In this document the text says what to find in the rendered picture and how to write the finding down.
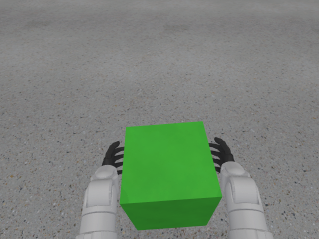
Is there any robot right forearm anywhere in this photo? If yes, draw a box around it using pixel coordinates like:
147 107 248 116
220 161 274 239

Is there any robot left hand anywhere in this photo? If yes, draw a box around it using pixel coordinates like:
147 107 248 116
102 141 125 175

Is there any robot left forearm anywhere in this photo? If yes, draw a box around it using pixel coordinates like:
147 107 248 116
75 165 119 239

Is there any carton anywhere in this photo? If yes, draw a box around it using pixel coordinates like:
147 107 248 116
119 121 223 231

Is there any robot right hand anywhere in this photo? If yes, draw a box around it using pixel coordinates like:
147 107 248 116
209 137 235 173

